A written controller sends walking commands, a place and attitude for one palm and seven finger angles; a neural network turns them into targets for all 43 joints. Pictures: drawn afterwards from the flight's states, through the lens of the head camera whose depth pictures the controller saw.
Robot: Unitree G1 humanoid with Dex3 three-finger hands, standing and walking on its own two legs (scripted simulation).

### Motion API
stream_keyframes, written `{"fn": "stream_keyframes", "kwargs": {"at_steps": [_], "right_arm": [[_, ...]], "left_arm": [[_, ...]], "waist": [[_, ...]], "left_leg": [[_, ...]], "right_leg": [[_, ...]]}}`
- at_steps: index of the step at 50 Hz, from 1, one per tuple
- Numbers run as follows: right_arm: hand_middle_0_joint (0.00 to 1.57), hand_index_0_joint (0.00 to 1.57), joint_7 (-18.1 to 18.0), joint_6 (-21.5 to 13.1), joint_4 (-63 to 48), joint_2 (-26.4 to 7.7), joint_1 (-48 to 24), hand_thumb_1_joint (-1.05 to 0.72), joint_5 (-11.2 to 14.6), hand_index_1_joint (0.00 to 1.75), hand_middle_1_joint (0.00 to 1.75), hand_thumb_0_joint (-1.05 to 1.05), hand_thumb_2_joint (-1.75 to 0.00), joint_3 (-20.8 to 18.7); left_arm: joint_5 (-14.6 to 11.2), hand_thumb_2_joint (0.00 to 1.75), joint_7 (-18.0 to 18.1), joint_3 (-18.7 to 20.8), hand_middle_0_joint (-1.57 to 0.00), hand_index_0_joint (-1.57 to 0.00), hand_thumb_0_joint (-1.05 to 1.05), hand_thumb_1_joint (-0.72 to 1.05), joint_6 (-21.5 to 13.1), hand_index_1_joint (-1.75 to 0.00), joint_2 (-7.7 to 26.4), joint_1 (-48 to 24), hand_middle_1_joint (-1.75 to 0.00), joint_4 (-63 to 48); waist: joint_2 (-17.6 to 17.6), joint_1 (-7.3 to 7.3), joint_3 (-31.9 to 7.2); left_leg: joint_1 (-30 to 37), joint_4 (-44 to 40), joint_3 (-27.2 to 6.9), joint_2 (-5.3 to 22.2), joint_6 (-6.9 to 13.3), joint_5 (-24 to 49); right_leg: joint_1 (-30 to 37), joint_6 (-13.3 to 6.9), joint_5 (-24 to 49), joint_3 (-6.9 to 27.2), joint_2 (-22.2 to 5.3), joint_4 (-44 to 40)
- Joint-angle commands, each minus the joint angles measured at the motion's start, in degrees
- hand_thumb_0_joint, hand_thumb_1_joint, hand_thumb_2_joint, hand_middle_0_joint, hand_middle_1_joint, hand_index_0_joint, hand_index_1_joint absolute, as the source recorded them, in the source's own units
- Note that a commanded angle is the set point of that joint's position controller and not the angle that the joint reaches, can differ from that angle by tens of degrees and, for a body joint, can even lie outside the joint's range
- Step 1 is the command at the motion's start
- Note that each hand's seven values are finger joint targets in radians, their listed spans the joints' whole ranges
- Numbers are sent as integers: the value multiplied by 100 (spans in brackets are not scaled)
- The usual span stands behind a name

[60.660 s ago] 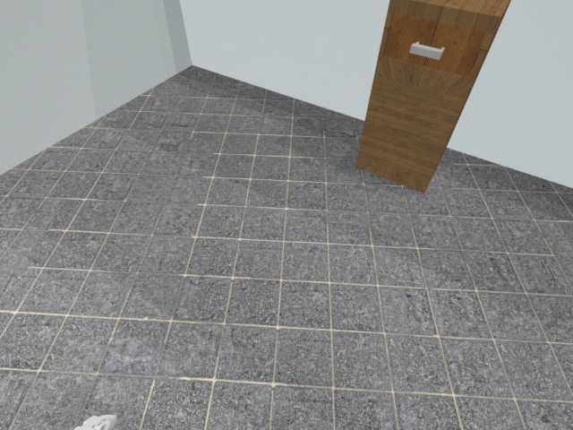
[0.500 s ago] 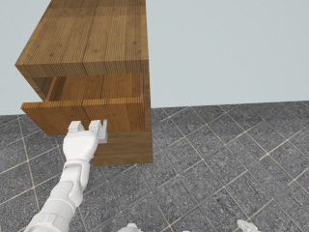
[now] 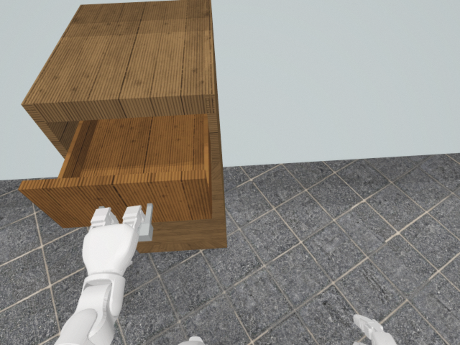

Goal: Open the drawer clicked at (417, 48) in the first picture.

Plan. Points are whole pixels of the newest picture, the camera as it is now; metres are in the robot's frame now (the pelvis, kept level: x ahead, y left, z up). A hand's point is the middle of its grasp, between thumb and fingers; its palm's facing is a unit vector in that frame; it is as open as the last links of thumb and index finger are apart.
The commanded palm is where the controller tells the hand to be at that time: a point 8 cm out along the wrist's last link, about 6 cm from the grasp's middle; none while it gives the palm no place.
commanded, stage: pull the drawer open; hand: left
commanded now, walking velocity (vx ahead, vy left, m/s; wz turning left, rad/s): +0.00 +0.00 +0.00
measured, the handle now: (123, 221) +0.35 +0.23 -0.02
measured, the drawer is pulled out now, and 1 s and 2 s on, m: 0.17 0.28 0.30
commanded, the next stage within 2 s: open the thumb to release the handle in 1.36 s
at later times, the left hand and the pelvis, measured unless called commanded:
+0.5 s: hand (119, 287) +0.23 +0.21 -0.04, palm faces -0.03 -0.09 -1.00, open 6.1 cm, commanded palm +0.20 +0.22 +0.01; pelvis +0.00 +0.00 +0.00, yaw +0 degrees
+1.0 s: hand (114, 319) +0.18 +0.20 -0.04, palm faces -0.04 -0.10 -0.99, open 6.1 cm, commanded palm +0.14 +0.21 +0.01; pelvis -0.01 -0.01 -0.01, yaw +1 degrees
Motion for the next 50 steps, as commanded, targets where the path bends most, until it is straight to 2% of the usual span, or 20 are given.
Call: {"fn": "stream_keyframes", "kwargs": {"at_steps": [1, 3, 5, 8, 10, 13, 14, 20, 22, 23, 26, 33, 35, 38, 41, 43, 44, 48, 49, 50], "right_arm": [[20, 20, -34, -237, -794, -637, -320, -90, -44, 30, 30, 0, -90, -204], [20, 20, -30, -217, -814, -627, -421, -90, -59, 30, 30, 0, -90, -176], [20, 20, -32, -219, -847, -619, -492, -90, -53, 30, 30, 0, -90, -163], [20, 20, -60, -216, -874, -612, -572, -90, -49, 30, 30, 0, -90, -108], [20, 20, -59, -230, -916, -589, -613, -90, -45, 30, 30, 0, -90, -106], [20, 20, -49, -238, -991, -566, -683, -90, -59, 30, 30, 0, -90, -83], [20, 20, -39, -245, -1023, -553, -640, -90, -55, 30, 30, 0, -90, -94], [20, 20, 2, -235, -1105, -534, -826, -90, -92, 30, 30, 0, -90, -44], [20, 20, 26, -242, -1134, -544, -815, -90, -99, 30, 30, 0, -90, -52], [20, 20, 34, -228, -1140, -530, -860, -90, -111, 30, 30, 0, -90, -41], [20, 20, 22, -236, -1175, -523, -863, -90, -105, 30, 30, 0, -90, -51], [20, 20, 65, -222, -1239, -513, -965, -90, -124, 30, 30, 0, -90, -13], [20, 20, 69, -221, -1255, -521, -956, -90, -122, 30, 30, 0, -90, -16], [20, 20, 76, -239, -1334, -494, -1014, -90, -125, 30, 30, 0, -90, 20], [20, 20, 93, -242, -1370, -499, -962, -90, -130, 30, 30, 0, -90, -8], [20, 20, 108, -230, -1393, -488, -999, -90, -150, 30, 30, 0, -90, 23], [20, 20, 109, -245, -1430, -494, -957, -90, -143, 30, 30, 0, -90, 2], [20, 20, 127, -248, -1456, -492, -1008, -90, -163, 30, 30, 0, -90, 33], [20, 20, 127, -265, -1484, -485, -971, -90, -150, 30, 30, 0, -90, 10], [20, 20, 150, -266, -1487, -488, -995, -90, -171, 30, 30, 0, -90, 15]], "left_arm": [[-47, 90, 313, 378, -40, -40, 0, 90, 145, -135, 662, -435, -135, -1126], [-27, 90, 340, 459, -40, -40, 0, 90, 160, -135, 765, -403, -135, -1335], [-67, 90, 313, 298, -40, -40, 0, 90, 187, -135, 609, -287, -135, -1441], [-76, 90, 288, 520, -40, -40, 0, 90, 199, -135, 808, -17, -135, -1391], [-78, 90, 257, 346, -40, -40, 0, 90, 193, -135, 644, 43, -135, -1503], [-66, 90, 269, 545, -40, -40, 0, 90, 145, -135, 809, 483, -135, -1739], [-91, 90, 257, 344, -40, -40, 0, 90, 158, -135, 605, 655, -135, -1728], [-62, 90, 322, 516, -40, -40, 0, 90, 83, -135, 728, 1134, -135, -2074], [-50, 90, 357, 430, -40, -40, 0, 90, 96, -135, 639, 1220, -135, -2183], [-26, 90, 394, 554, -40, -40, 0, 90, 76, -135, 745, 1299, -135, -2286], [-57, 90, 410, 498, -40, -40, 0, 90, 103, -135, 678, 1516, -135, -2274], [-53, 90, 471, 453, -40, -40, 0, 90, 109, -135, 641, 1938, -135, -2641], [-85, 90, 454, 407, -40, -40, 0, 90, 118, -135, 613, 1994, -135, -2671], [-112, 90, 446, 486, -40, -40, 0, 90, 70, -135, 661, 2425, -135, -2803], [-96, 90, 422, 347, -40, -40, 0, 90, 33, -135, 549, 2419, -135, -2909], [-73, 90, 454, 500, -40, -40, 0, 90, 2, -135, 682, 2567, -135, -2972], [-84, 90, 439, 304, -40, -40, 0, 90, 0, -135, 513, 2646, -135, -3000], [-91, 90, 443, 550, -40, -40, 0, 90, -76, -135, 729, 2814, -135, -3071], [-96, 90, 429, 362, -40, -40, 0, 90, -86, -135, 541, 2923, -135, -3112], [-101, 90, 434, 469, -40, -40, 0, 90, -125, -135, 673, 2948, -135, -3246]], "waist": [[-178, 123, -1426], [-93, 192, -1660], [-172, 145, -1538], [-350, 218, -1470], [-306, 188, -1336], [-178, 322, -1512], [-203, 261, -1320], [-191, 350, -1257], [-189, 289, -1193], [-138, 378, -1332], [-275, 321, -1094], [-219, 390, -1250], [-320, 357, -1101], [-333, 445, -1173], [-279, 366, -976], [-264, 453, -1115], [-208, 385, -972], [-376, 461, -1048], [-244, 423, -971], [-254, 472, -1107]], "left_leg": [[1414, -393, -177, -182, 46, 2045], [1518, -374, -164, -184, 42, 2166], [1486, -363, -159, -193, 46, 2074], [1353, -368, -160, -210, 51, 2021], [1368, -391, -178, -213, 45, 1916], [1468, -360, -155, -220, 39, 2079], [1444, -363, -170, -225, 47, 2047], [1322, -324, -172, -238, 19, 1864], [1340, -296, -194, -219, 35, 1840], [1356, -267, -178, -231, 22, 1883], [1195, -229, -188, -249, 30, 1670], [1264, -176, -216, -244, 12, 1709], [1186, -177, -206, -244, 24, 1578], [1134, -151, -197, -267, 26, 1606], [1129, -142, -229, -241, 37, 1485], [1153, -105, -229, -253, 20, 1534], [1104, -94, -227, -252, 37, 1482], [1020, -31, -239, -264, 29, 1424], [1017, -32, -229, -261, 46, 1422], [1092, 12, -229, -270, 30, 1496]], "right_leg": [[571, -50, 2598, -21, 32, -594], [640, -52, 2696, 7, 13, -548], [612, -37, 2694, 13, 9, -590], [726, -34, 2788, 61, -2, -565], [627, -32, 2618, 28, -5, -601], [747, -52, 2782, 71, -7, -545], [720, -55, 2791, 47, -1, -569], [635, -64, 2623, 88, -3, -507], [555, -80, 2537, 74, -1, -507], [565, -78, 2570, 101, -1, -451], [538, -63, 2503, 113, -8, -477], [435, -77, 2389, 106, -9, -364], [403, -63, 2294, 98, -14, -418], [512, -69, 2429, 151, -29, -367], [329, -75, 2168, 98, -18, -387], [302, -85, 2164, 159, -12, -325], [285, -83, 2170, 116, -23, -343], [238, -79, 2110, 202, -27, -298], [254, -84, 2146, 154, -33, -304], [198, -92, 2179, 243, -33, -283]]}}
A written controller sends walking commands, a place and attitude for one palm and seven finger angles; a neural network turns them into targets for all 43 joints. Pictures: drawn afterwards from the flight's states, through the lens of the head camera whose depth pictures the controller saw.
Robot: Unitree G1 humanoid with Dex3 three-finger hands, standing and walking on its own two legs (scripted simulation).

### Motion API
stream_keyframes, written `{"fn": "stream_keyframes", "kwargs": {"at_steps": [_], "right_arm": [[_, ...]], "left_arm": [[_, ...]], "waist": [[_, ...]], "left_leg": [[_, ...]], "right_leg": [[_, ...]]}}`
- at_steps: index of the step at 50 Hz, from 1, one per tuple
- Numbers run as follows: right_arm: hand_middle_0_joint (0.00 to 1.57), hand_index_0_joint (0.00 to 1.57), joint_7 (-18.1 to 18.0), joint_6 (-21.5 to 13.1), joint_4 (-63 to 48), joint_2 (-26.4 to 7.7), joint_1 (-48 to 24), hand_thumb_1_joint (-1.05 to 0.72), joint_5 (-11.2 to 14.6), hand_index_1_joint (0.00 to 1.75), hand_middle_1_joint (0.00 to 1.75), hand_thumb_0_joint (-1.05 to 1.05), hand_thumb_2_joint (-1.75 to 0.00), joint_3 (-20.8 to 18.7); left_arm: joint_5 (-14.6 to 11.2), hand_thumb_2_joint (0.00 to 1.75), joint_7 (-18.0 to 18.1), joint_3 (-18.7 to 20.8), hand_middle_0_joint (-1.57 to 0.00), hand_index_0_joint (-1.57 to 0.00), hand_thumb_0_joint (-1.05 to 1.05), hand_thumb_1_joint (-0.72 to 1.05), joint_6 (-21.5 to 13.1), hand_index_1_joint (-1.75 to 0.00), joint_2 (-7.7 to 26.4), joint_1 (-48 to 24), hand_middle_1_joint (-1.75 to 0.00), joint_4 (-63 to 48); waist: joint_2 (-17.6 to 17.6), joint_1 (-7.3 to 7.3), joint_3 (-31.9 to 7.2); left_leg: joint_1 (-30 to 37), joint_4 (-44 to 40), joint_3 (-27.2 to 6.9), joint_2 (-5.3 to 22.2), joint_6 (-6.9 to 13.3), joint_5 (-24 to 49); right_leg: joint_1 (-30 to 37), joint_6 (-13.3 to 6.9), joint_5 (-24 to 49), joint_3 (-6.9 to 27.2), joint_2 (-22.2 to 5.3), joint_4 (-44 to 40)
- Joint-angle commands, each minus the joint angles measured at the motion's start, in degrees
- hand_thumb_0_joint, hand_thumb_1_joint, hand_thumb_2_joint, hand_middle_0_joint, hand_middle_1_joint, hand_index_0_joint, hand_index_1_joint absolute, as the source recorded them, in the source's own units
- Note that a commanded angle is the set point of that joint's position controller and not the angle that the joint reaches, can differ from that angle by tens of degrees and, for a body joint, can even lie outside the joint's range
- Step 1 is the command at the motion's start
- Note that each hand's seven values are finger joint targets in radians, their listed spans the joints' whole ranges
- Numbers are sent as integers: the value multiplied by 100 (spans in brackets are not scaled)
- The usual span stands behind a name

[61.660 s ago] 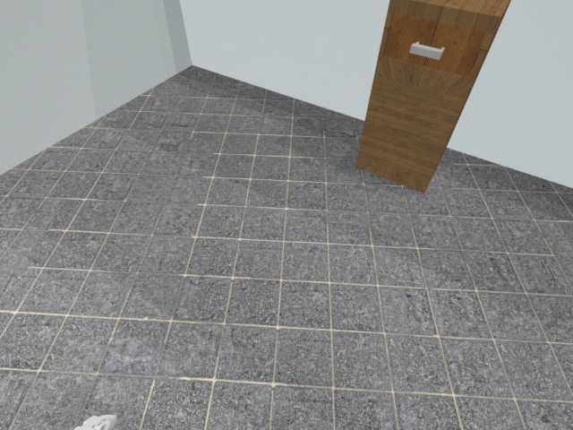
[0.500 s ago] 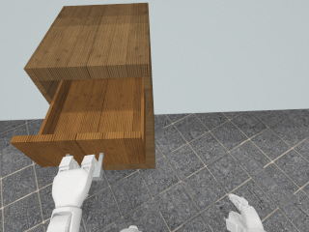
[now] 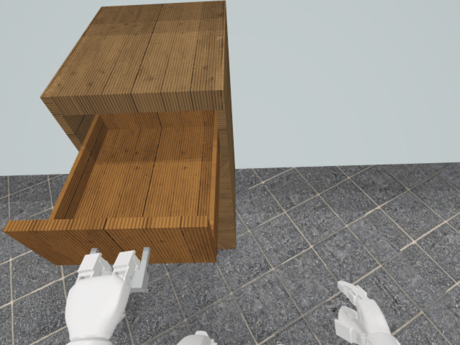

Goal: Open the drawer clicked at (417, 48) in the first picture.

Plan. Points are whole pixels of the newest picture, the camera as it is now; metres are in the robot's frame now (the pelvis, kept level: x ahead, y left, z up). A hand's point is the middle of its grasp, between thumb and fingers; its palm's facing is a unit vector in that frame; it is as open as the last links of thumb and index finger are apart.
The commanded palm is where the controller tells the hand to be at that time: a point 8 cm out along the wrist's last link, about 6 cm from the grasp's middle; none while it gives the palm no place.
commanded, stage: pull the drawer open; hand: left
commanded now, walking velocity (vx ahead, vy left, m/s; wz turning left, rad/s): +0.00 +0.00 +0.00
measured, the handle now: (116, 267) +0.25 +0.23 -0.01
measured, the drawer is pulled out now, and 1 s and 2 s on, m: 0.28 0.30 0.30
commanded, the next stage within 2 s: open the thumb to release the handle in 0.36 s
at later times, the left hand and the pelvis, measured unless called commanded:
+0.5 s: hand (112, 320) +0.17 +0.21 -0.03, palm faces -0.06 -0.11 -0.99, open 6.3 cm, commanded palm +0.15 +0.22 +0.03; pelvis +0.01 -0.01 -0.01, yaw +0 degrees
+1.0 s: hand (111, 318) +0.17 +0.22 -0.03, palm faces -0.03 -0.10 -0.99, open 12.7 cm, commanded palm +0.15 +0.22 +0.03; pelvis -0.01 -0.01 -0.01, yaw +1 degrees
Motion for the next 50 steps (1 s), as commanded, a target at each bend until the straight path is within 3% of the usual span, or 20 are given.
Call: {"fn": "stream_keyframes", "kwargs": {"at_steps": [1, 5, 9, 12, 13, 14, 15, 19, 22, 23, 24, 25, 28, 34, 38, 39, 42, 43, 46, 50], "right_arm": [[20, 20, -6, -285, -1001, -551, -553, -90, -36, 30, 30, 0, -90, -215], [20, 20, 48, -305, -1052, -558, -612, -90, -64, 30, 30, 0, -90, -178], [20, 20, 83, -312, -1133, -541, -560, -90, -79, 30, 30, 0, -90, -181], [20, 20, 136, -346, -1213, -520, -576, -90, -94, 30, 30, 0, -90, -154], [20, 20, 166, -343, -1218, -513, -586, -90, -114, 30, 30, 0, -90, -141], [20, 20, 160, -335, -1230, -505, -574, -90, -81, 30, 30, 0, -90, -166], [20, 20, 191, -325, -1231, -531, -606, -90, -113, 30, 30, 0, -90, -152], [20, 20, 186, -326, -1251, -488, -566, -90, -115, 30, 30, 0, -90, -161], [20, 20, 183, -324, -1244, -497, -564, -90, -134, 30, 30, 0, -90, -165], [20, 20, 126, -248, -1012, -630, -552, -90, -199, 30, 30, 0, -90, -174], [20, 20, 52, -283, -1044, -551, -458, -90, -192, 30, 30, 0, -90, -232], [20, 20, 53, -317, -1034, -552, -493, -90, -196, 30, 30, 0, -90, -204], [20, 20, 2, -305, -969, -574, -470, -90, -150, 30, 30, 0, -90, -242], [20, 20, -98, -241, -970, -561, -479, -90, -52, 30, 30, 0, -90, -224], [20, 20, -138, -234, -938, -536, -573, -90, -50, 30, 30, 0, -90, -154], [20, 20, -165, -251, -937, -536, -551, -90, -15, 30, 30, 0, -90, -173], [20, 20, -170, -250, -910, -556, -581, -90, -25, 30, 30, 0, -90, -154], [20, 20, -158, -246, -893, -537, -601, -90, -40, 30, 30, 0, -90, -155], [20, 20, -162, -257, -901, -545, -573, -90, -36, 30, 30, 0, -90, -195], [20, 20, -192, -258, -840, -550, -626, -90, -40, 30, 30, 0, -90, -188]], "left_arm": [[-137, 90, 270, 591, -40, -40, 0, 90, -25, -135, 635, 801, -135, -1174], [-203, 90, 215, 628, -40, -40, 0, 90, -144, -135, 679, 1153, -135, -1351], [-153, 90, 229, 614, -40, -40, 0, 90, -249, -135, 621, 1491, -135, -1468], [-190, 90, 203, 703, -40, -40, 0, 90, -335, -135, 698, 1962, -135, -1643], [-224, 90, 174, 692, -40, -40, 0, 90, -359, -135, 673, 2102, -135, -1652], [-238, 90, 153, 680, -40, -40, 0, 90, -380, -135, 632, 2255, -135, -1665], [-217, 90, 149, 731, -40, -40, 0, 90, -414, -135, 748, 2095, -135, -1797], [-239, 90, 155, 806, -40, -40, 0, 90, -475, -135, 710, 2393, -135, -1771], [-234, 90, 182, 950, -40, -40, 0, 90, -503, -135, 824, 2261, -135, -1806], [-70, 90, 306, 1145, -40, -40, 0, 90, -501, -135, 1196, 511, -135, -1800], [-6, 87, 389, 1224, -40, -40, 0, 83, -533, -134, 1045, 721, -134, -1681], [-19, 84, 421, 1220, -39, -39, 0, 76, -516, -134, 1056, 891, -134, -1488], [-138, 75, 453, 1311, -38, -38, 0, 55, -412, -131, 1086, 802, -131, -1442], [-194, 57, 355, 896, -35, -35, 0, 13, -136, -127, 833, 802, -127, -1229], [-191, 45, 310, 973, -32, -32, 0, -15, -109, -124, 983, 663, -124, -1110], [-195, 42, 274, 877, -32, -32, 0, -22, -111, -123, 889, 662, -123, -1000], [-191, 33, 253, 950, -30, -30, 0, -43, -156, -121, 983, 432, -121, -996], [-172, 30, 267, 1034, -30, -30, 0, -50, -185, -120, 1041, 442, -120, -1019], [-188, 30, 259, 877, -30, -30, 0, -50, -200, -120, 908, 333, -120, -987], [-169, 30, 275, 1111, -30, -30, 0, -50, -253, -120, 1115, 127, -120, -888]], "waist": [[-209, 197, -1127], [-399, 215, -1062], [-234, 201, -944], [-159, 301, -1119], [-318, 318, -1193], [-263, 319, -1023], [-246, 314, -1072], [-285, 309, -1067], [-360, 275, -1102], [-457, -52, -1114], [-282, 101, -1194], [-231, 134, -1242], [-333, 146, -1489], [-436, 78, -1179], [-560, 149, -1290], [-479, 95, -976], [-446, 87, -986], [-352, 165, -1117], [-353, 72, -897], [-361, 130, -970]], "left_leg": [[1169, -444, -174, -246, 137, 1730], [1018, -341, -180, -269, 131, 1688], [997, -284, -210, -253, 147, 1678], [1044, -212, -220, -270, 137, 1887], [1036, -169, -208, -270, 133, 1889], [924, -202, -211, -266, 144, 1830], [962, -141, -219, -283, 124, 1841], [813, -83, -207, -268, 150, 1916], [755, -55, -222, -275, 143, 1880], [650, 159, -246, -257, 133, 1612], [563, 127, -194, -263, 150, 1514], [689, 150, -178, -299, 113, 1525], [727, 123, -167, -302, 125, 1623], [754, -120, -158, -277, 165, 1566], [699, -192, -111, -303, 162, 1431], [619, -238, -127, -295, 166, 1314], [625, -276, -138, -290, 171, 1239], [681, -268, -116, -305, 156, 1239], [680, -283, -126, -286, 179, 1117], [540, -252, -124, -306, 161, 1026]], "right_leg": [[458, 15, 2586, 238, -8, -867], [367, 27, 2684, 384, -41, -832], [218, -3, 2531, 301, -16, -750], [233, -40, 2717, 399, -16, -675], [210, -15, 2748, 429, -32, -652], [293, -13, 2765, 353, -25, -658], [134, -22, 2744, 499, -27, -650], [292, -1, 3075, 417, -49, -571], [256, -7, 3085, 479, -46, -558], [-238, 44, 2876, 607, -108, -505], [31, 66, 2802, 399, -90, -458], [-149, 34, 2678, 496, -89, -490], [96, 49, 2876, 490, -89, -507], [331, 96, 2822, 242, -77, -708], [517, 140, 2744, 366, -122, -822], [485, 132, 2683, 358, -119, -896], [484, 116, 2522, 418, -130, -960], [471, 118, 2404, 420, -121, -933], [375, 124, 2210, 380, -125, -1043], [404, 129, 2121, 513, -145, -1046]]}}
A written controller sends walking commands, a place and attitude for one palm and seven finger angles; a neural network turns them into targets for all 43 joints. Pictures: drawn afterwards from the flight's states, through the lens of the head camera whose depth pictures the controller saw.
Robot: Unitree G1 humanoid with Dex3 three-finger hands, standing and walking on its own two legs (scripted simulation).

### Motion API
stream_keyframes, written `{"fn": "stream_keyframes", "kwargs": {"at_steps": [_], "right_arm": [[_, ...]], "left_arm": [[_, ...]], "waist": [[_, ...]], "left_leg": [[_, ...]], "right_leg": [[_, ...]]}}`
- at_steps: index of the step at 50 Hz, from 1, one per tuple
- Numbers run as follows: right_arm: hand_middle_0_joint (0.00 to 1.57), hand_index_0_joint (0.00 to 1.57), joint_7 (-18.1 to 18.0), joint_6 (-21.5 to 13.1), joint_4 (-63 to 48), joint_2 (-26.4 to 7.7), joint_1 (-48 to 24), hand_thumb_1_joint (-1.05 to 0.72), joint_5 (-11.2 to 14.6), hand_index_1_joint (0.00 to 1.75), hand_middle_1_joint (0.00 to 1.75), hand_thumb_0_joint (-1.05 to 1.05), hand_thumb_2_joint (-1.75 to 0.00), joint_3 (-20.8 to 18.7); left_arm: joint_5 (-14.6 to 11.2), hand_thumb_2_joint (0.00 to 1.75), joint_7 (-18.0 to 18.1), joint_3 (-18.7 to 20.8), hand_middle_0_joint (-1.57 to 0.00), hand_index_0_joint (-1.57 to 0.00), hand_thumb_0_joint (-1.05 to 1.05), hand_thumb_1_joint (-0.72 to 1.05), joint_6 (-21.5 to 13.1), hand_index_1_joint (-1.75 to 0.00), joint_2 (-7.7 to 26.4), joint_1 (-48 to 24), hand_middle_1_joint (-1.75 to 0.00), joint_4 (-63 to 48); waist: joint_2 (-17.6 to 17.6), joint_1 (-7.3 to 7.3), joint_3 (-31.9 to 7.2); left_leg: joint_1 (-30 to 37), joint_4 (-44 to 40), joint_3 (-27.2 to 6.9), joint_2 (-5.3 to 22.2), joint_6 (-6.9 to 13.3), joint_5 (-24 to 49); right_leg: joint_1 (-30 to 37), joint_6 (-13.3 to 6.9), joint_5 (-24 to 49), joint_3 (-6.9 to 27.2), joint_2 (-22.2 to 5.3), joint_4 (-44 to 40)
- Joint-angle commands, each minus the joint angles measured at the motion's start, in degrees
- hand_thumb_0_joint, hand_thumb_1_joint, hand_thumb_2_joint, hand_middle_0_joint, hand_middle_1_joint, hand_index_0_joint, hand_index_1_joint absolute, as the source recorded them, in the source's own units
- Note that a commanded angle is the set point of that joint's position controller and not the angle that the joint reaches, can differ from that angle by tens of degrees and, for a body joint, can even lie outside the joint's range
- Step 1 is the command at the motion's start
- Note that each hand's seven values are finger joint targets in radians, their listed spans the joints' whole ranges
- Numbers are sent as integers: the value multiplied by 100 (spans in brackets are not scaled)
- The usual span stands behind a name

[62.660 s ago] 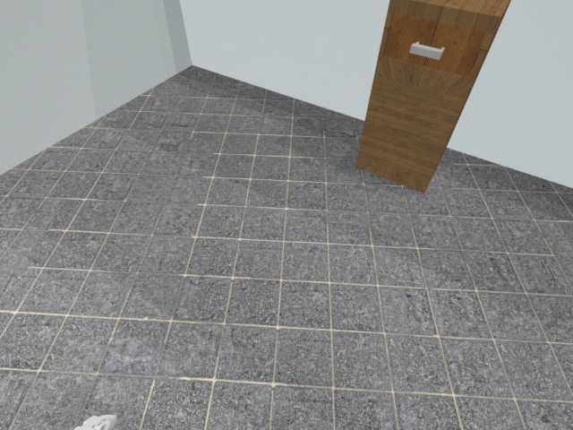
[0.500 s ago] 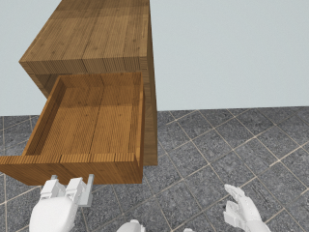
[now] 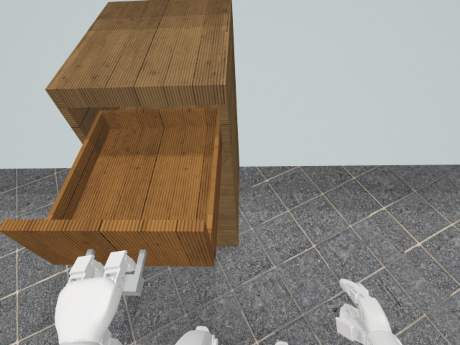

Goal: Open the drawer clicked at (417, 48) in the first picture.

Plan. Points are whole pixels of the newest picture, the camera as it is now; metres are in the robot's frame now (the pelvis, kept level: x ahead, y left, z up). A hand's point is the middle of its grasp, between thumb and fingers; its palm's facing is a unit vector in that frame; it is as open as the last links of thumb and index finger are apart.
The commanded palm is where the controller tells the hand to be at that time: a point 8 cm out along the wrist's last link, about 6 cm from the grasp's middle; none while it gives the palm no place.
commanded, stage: lift the hand off the handle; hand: left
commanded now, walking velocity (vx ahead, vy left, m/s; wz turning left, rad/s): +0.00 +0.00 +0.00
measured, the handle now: (111, 270) +0.24 +0.23 +0.00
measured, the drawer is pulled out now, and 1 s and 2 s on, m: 0.30 0.30 0.30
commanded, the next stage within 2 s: none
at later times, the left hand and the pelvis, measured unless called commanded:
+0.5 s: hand (109, 302) +0.19 +0.23 -0.02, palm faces -0.02 -0.10 -1.00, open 13.8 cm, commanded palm +0.17 +0.24 +0.04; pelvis -0.01 +0.00 +0.00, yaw +0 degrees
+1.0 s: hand (97, 292) +0.20 +0.24 +0.01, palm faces +0.01 -0.12 -0.99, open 13.8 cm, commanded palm +0.17 +0.24 +0.08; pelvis +0.00 +0.01 +0.02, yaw -1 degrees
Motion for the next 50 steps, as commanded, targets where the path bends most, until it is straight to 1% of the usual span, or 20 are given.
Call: {"fn": "stream_keyframes", "kwargs": {"at_steps": [1, 4, 7, 15, 16, 18, 19, 20, 23, 24, 27, 29, 31, 37, 38, 40, 42, 43, 47, 50], "right_arm": [[20, 20, -62, -263, -880, -520, -556, -90, -22, 30, 30, 0, -90, -220], [20, 20, -49, -251, -867, -532, -550, -90, -6, 30, 30, 0, -90, -234], [20, 20, -88, -250, -825, -550, -567, -90, -16, 30, 30, 0, -90, -233], [20, 20, -211, -259, -663, -521, -597, -90, 32, 30, 30, 0, -90, -214], [20, 20, -231, -273, -674, -511, -552, -90, 54, 30, 30, 0, -90, -220], [20, 20, -254, -269, -613, -515, -611, -90, 44, 30, 30, 0, -90, -190], [20, 20, -269, -282, -655, -495, -580, -90, 71, 30, 30, 0, -90, -210], [20, 20, -268, -277, -640, -506, -602, -90, 67, 30, 30, 0, -90, -191], [20, 20, -282, -283, -664, -490, -603, -90, 63, 30, 30, 0, -90, -179], [20, 20, -292, -298, -684, -477, -587, -90, 87, 30, 30, 0, -90, -199], [20, 20, -292, -305, -701, -496, -607, -90, 78, 30, 30, 0, -90, -175], [20, 20, -277, -315, -696, -472, -606, -90, 74, 30, 30, 0, -90, -188], [20, 20, -254, -324, -712, -484, -608, -90, 60, 30, 30, 0, -90, -202], [20, 20, -186, -311, -741, -526, -597, -90, 57, 30, 30, 0, -90, -226], [20, 20, -177, -293, -748, -527, -646, -90, 45, 30, 30, 0, -90, -208], [20, 20, -166, -280, -768, -525, -657, -90, 59, 30, 30, 0, -90, -213], [20, 20, -179, -275, -784, -549, -637, -90, 80, 30, 30, 0, -90, -210], [20, 20, -170, -266, -761, -537, -677, -90, 58, 30, 30, 0, -90, -199], [20, 20, -120, -262, -834, -535, -657, -90, 71, 30, 30, 0, -90, -212], [20, 20, -63, -226, -847, -526, -720, -90, 74, 30, 30, 0, -90, -188]], "left_arm": [[-43, 30, 248, 782, -30, -30, 0, -50, 89, -120, 890, 95, -120, -746], [-22, 30, 255, 633, -30, -30, 0, -50, 123, -120, 745, -1, -120, -599], [-21, 30, 279, 712, -30, -30, 0, -50, 174, -120, 883, -477, -120, -595], [-25, 30, 220, 690, -30, -30, 0, -50, 290, -120, 980, -1074, -120, -421], [-39, 30, 201, 639, -30, -30, 0, -50, 315, -120, 914, -1005, -120, -291], [-26, 30, 189, 758, -30, -30, 0, -50, 303, -120, 1063, -1267, -120, -323], [-42, 30, 164, 642, -30, -30, 0, -50, 317, -120, 943, -1130, -120, -283], [-69, 30, 152, 719, -30, -30, 0, -50, 310, -120, 1063, -1307, -120, -430], [-101, 30, 133, 816, -30, -30, 0, -50, 299, -120, 1142, -1206, -120, -597], [-130, 30, 124, 774, -30, -30, 0, -50, 300, -120, 1077, -1040, -120, -571], [-159, 30, 116, 946, -30, -30, 0, -50, 237, -120, 1222, -1037, -120, -723], [-152, 30, 114, 812, -30, -30, 0, -50, 196, -120, 1099, -1051, -120, -741], [-139, 30, 140, 874, -30, -30, 0, -50, 130, -120, 1144, -1008, -120, -890], [-169, 30, 180, 900, -30, -30, 0, -50, 202, -120, 1107, -877, -120, -1001], [-162, 30, 175, 935, -30, -30, 0, -50, 206, -120, 1180, -905, -120, -1096], [-174, 30, 155, 917, -30, -30, 0, -50, 239, -120, 1174, -816, -120, -1177], [-199, 30, 121, 949, -30, -30, 0, -50, 286, -120, 1195, -872, -120, -1172], [-175, 30, 112, 979, -30, -30, 0, -50, 269, -120, 1261, -928, -120, -1294], [-209, 30, 49, 906, -30, -30, 0, -50, 299, -120, 1159, -483, -120, -1481], [-250, 30, -54, 731, -30, -30, 0, -50, 366, -120, 997, -260, -120, -1475]], "waist": [[-227, 64, -931], [-263, 2, -760], [-384, -71, -867], [-393, -54, -995], [-444, -73, -819], [-453, -52, -1027], [-349, -66, -822], [-349, -23, -987], [-287, 24, -1148], [-231, -1, -943], [-215, 22, -967], [-222, -13, -843], [-13, 31, -892], [-158, -16, -927], [-132, 46, -1045], [9, 62, -987], [-171, -4, -867], [-57, 67, -1032], [101, 98, -1031], [-76, 83, -840]], "left_leg": [[778, -428, 27, -313, 274, 986], [790, -441, 11, -288, 274, 956], [764, -420, -2, -278, 293, 856], [749, -467, 30, -290, 292, 727], [705, -501, 11, -297, 299, 688], [720, -476, 34, -291, 300, 709], [745, -534, 25, -295, 301, 666], [785, -553, 35, -305, 294, 665], [998, -640, 36, -298, 299, 839], [1002, -676, 32, -300, 301, 844], [1072, -759, 8, -292, 293, 918], [1107, -775, 24, -294, 297, 886], [1248, -811, 15, -299, 284, 967], [1472, -926, 3, -263, 290, 1162], [1510, -948, 14, -274, 278, 1153], [1618, -997, 28, -279, 276, 1216], [1636, -1056, 0, -257, 288, 1258], [1707, -1059, 31, -272, 279, 1310], [1961, -1178, 18, -241, 274, 1608], [1969, -1240, 13, -234, 263, 1597]], "right_leg": [[640, 224, 2106, 610, -139, -1220], [453, 207, 1959, 518, -109, -1217], [437, 234, 1775, 556, -130, -1268], [540, 278, 1554, 651, -163, -1412], [550, 265, 1509, 622, -144, -1446], [585, 285, 1522, 681, -174, -1439], [580, 264, 1441, 678, -159, -1516], [645, 283, 1366, 697, -180, -1537], [817, 272, 1612, 674, -169, -1552], [828, 259, 1670, 685, -157, -1614], [901, 236, 1727, 643, -146, -1616], [859, 257, 1691, 648, -157, -1674], [831, 223, 1701, 615, -130, -1654], [892, 212, 1938, 493, -90, -1669], [930, 227, 1900, 498, -101, -1658], [952, 212, 1945, 477, -92, -1703], [986, 209, 2023, 456, -75, -1738], [1060, 221, 2093, 483, -97, -1729], [1175, 164, 2365, 401, -62, -1739], [1175, 201, 2382, 367, -57, -1798]]}}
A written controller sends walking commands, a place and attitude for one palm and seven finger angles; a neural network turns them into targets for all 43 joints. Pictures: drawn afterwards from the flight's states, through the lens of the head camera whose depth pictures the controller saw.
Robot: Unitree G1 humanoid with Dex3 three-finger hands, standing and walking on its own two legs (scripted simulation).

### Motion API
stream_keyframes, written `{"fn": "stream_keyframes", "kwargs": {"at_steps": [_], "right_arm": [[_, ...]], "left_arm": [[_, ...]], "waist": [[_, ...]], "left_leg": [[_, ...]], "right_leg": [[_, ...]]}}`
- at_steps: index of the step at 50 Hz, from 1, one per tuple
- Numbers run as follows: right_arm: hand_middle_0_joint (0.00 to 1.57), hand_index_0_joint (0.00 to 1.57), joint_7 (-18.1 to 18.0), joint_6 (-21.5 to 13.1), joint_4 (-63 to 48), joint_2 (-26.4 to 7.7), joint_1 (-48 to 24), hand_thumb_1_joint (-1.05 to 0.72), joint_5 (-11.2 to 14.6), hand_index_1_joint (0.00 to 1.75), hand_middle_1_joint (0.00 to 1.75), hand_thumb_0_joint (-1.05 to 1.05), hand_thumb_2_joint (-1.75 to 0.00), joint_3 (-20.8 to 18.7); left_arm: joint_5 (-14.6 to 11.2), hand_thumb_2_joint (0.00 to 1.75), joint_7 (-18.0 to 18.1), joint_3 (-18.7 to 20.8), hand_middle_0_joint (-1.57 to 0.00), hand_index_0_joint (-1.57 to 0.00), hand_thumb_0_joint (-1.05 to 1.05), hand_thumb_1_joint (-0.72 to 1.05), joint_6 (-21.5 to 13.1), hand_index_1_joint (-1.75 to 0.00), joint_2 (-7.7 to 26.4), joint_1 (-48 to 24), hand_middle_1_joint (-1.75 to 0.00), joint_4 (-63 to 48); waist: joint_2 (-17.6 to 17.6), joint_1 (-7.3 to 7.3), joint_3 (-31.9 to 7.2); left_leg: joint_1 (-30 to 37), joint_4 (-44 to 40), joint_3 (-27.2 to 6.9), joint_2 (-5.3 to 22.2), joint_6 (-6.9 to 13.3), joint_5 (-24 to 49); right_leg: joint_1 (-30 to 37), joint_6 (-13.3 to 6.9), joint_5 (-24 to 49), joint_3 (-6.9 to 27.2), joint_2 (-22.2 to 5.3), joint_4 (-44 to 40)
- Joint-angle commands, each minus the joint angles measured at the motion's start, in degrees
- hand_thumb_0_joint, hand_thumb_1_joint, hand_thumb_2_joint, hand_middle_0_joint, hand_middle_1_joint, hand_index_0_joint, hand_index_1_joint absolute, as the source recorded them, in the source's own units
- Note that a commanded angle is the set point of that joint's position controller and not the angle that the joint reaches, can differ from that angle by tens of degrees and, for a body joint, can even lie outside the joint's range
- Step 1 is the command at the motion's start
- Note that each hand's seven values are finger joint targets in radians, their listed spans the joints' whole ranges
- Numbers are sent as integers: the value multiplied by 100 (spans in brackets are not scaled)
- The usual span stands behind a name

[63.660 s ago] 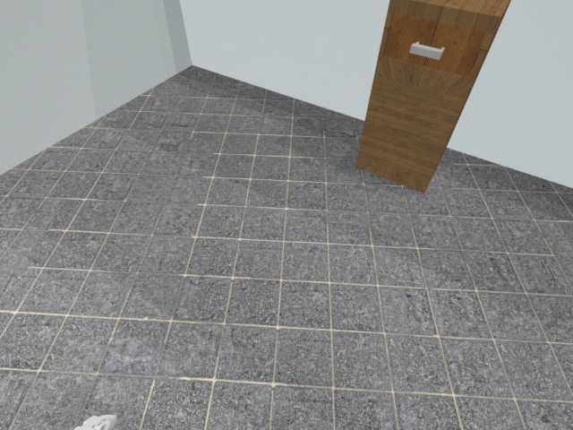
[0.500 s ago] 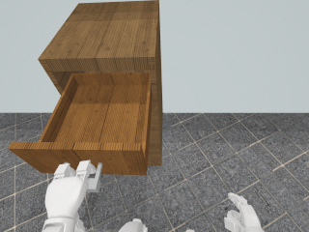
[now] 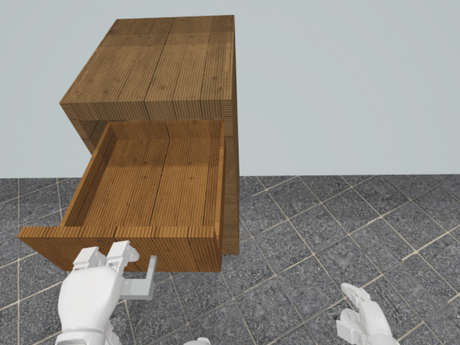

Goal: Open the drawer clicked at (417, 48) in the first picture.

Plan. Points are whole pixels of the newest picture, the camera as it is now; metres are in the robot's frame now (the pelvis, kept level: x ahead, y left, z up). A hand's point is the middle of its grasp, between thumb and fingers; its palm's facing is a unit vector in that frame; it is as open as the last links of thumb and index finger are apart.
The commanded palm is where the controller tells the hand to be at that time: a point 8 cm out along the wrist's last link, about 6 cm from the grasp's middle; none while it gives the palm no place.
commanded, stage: lift the hand off the handle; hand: left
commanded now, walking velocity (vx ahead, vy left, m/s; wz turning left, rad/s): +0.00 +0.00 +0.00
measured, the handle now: (124, 275) +0.24 +0.22 -0.03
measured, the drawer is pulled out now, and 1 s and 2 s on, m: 0.30 0.30 0.30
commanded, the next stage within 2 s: draw the hand back to the body in 1.66 s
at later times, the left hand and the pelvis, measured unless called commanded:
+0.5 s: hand (97, 290) +0.19 +0.23 +0.04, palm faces +0.04 -0.14 -0.99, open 13.8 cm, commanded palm +0.17 +0.22 +0.10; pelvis +0.01 +0.01 +0.01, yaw +0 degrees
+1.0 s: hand (97, 281) +0.20 +0.21 +0.07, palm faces +0.04 -0.15 -0.99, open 13.8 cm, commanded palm +0.17 +0.22 +0.14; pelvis +0.01 +0.00 +0.03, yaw +0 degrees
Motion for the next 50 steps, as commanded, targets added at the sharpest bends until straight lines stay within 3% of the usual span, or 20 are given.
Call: {"fn": "stream_keyframes", "kwargs": {"at_steps": [1, 3, 4, 7, 8, 12, 17, 21, 23, 24, 28, 30, 33, 38, 39, 45, 46, 48, 49, 50], "right_arm": [[20, 20, 24, -247, -993, -555, -697, -90, 3, 30, 30, 0, -90, -176], [20, 20, 43, -253, -1011, -575, -731, -90, -13, 30, 30, 0, -90, -144], [20, 20, 33, -268, -1017, -555, -693, -90, 15, 30, 30, 0, -90, -167], [20, 20, 11, -305, -1012, -582, -661, -90, 31, 30, 30, 0, -90, -142], [20, 20, 27, -314, -1009, -571, -668, -90, -2, 30, 30, 0, -90, -115], [20, 20, 106, -340, -1084, -535, -608, -90, -3, 30, 30, 0, -90, -125], [20, 20, 171, -303, -1116, -526, -630, -90, -12, 30, 30, 0, -90, -130], [20, 20, 246, -281, -1154, -507, -651, -90, 9, 30, 30, 0, -90, -161], [20, 20, 251, -282, -1146, -535, -679, -90, 6, 30, 30, 0, -90, -125], [20, 20, 222, -293, -1148, -521, -678, -90, 36, 30, 30, 0, -90, -150], [20, 20, 215, -306, -1164, -523, -707, -90, 29, 30, 30, 0, -90, -75], [20, 20, 237, -323, -1179, -505, -708, -90, 20, 30, 30, 0, -90, -90], [20, 20, 243, -328, -1175, -499, -691, -90, 17, 30, 30, 0, -90, -66], [20, 20, 276, -296, -1174, -503, -762, -90, 59, 30, 30, 0, -90, -60], [20, 20, 263, -296, -1170, -490, -770, -90, 86, 30, 30, 0, -90, -94], [20, 20, 231, -337, -1177, -505, -769, -90, 72, 30, 30, 0, -90, -62], [20, 20, 218, -338, -1191, -491, -795, -90, 110, 30, 30, 0, -90, -63], [20, 20, 217, -319, -1156, -523, -845, -90, 82, 30, 30, 0, -90, -36], [20, 20, 209, -327, -1152, -492, -850, -90, 110, 30, 30, 0, -90, -57], [20, 20, 211, -330, -1170, -515, -838, -90, 84, 30, 30, 0, -90, -46]], "left_arm": [[-88, 30, 208, 686, -30, -30, 0, -50, 221, -120, 794, -98, -120, -1237], [-125, 30, 96, 650, -30, -30, 0, -50, 238, -120, 845, -265, -120, -1431], [-143, 30, 5, 388, -30, -30, 0, -50, 268, -120, 618, -249, -120, -1355], [-199, 30, -229, 383, -30, -30, 0, -50, 238, -120, 699, -385, -120, -1344], [-159, 30, -272, 493, -30, -30, 0, -50, 176, -120, 832, -406, -120, -1471], [-172, 30, -407, 313, -30, -30, 0, -50, 31, -120, 687, -82, -120, -1796], [-98, 30, -253, 855, -30, -30, 0, -50, -46, -120, 1039, 271, -120, -1865], [-115, 30, -230, 493, -30, -30, 0, -50, 96, -120, 704, 147, -120, -2170], [-161, 30, -296, 521, -30, -30, 0, -50, 181, -120, 801, -28, -120, -2174], [-199, 30, -349, 339, -30, -30, 0, -50, 208, -120, 641, 19, -120, -2213], [-209, 30, -506, 552, -30, -30, 0, -50, 212, -120, 937, 64, -120, -2347], [-199, 30, -561, 380, -30, -30, 0, -50, 163, -120, 818, -10, -120, -2556], [-211, 30, -572, 580, -30, -30, 0, -50, 150, -120, 979, 118, -120, -2502], [-255, 30, -599, 654, -30, -30, 0, -50, 227, -120, 973, 223, -120, -2549], [-298, 30, -633, 468, -30, -30, 0, -50, 245, -120, 802, 170, -120, -2558], [-346, 30, -807, 640, -30, -30, 0, -50, 231, -120, 1062, 184, -120, -2725], [-399, 30, -842, 571, -30, -30, 0, -50, 226, -120, 964, 346, -120, -2716], [-367, 30, -887, 765, -30, -30, 0, -50, 217, -120, 1181, 98, -120, -2750], [-402, 30, -911, 637, -30, -30, 0, -50, 207, -120, 1028, 147, -120, -2747], [-400, 30, -932, 736, -30, -30, 0, -50, 195, -120, 1146, 115, -120, -2829]], "waist": [[-216, 5, -803], [-158, 30, -962], [-258, -60, -732], [-353, -65, -615], [-343, 47, -840], [-105, 59, -743], [-207, 185, -691], [15, 118, -755], [-243, 90, -760], [-218, 63, -678], [-291, 157, -755], [-61, 149, -667], [-238, 189, -629], [-154, 220, -591], [-232, 143, -398], [-321, 251, -608], [-323, 228, -451], [-342, 245, -449], [-263, 211, -266], [-207, 260, -415]], "left_leg": [[1194, -632, -71, -200, 169, 1246], [1392, -719, -73, -185, 176, 1278], [1384, -765, -97, -172, 192, 1191], [1483, -884, -117, -158, 209, 1158], [1578, -893, -106, -168, 201, 1254], [1754, -948, -117, -145, 189, 1533], [1639, -957, -109, -140, 140, 1588], [1841, -993, -147, -93, 128, 1686], [1855, -1015, -158, -96, 138, 1613], [1843, -1069, -148, -91, 162, 1574], [1926, -1132, -135, -111, 155, 1664], [2054, -1155, -131, -101, 161, 1725], [2044, -1183, -128, -102, 152, 1656], [2071, -1291, -104, -94, 133, 1686], [2014, -1337, -106, -89, 150, 1609], [2232, -1408, -60, -126, 175, 1761], [2180, -1444, -57, -126, 184, 1752], [2235, -1470, -42, -137, 171, 1674], [2227, -1512, -26, -136, 183, 1645], [2331, -1496, -19, -144, 180, 1682]], "right_leg": [[324, 93, 1908, 231, -47, -1085], [378, 101, 1810, 245, -73, -1163], [320, 107, 1696, 204, -60, -1217], [381, 115, 1635, 211, -89, -1376], [468, 119, 1698, 224, -103, -1345], [489, 61, 1830, 158, -97, -1343], [595, 33, 1970, 187, -51, -1294], [498, 28, 1820, 89, -33, -1259], [496, 59, 1797, 131, -61, -1344], [595, 63, 1859, 117, -59, -1376], [732, 76, 1953, 181, -102, -1467], [644, 59, 1880, 182, -107, -1516], [706, 55, 1842, 205, -108, -1568], [883, 56, 1950, 205, -104, -1648], [897, 71, 1954, 187, -103, -1676], [1153, 106, 2212, 286, -159, -1874], [1221, 112, 2310, 275, -166, -1892], [1191, 122, 2191, 379, -187, -2022], [1216, 116, 2217, 351, -191, -2048], [1214, 127, 2181, 362, -199, -2095]]}}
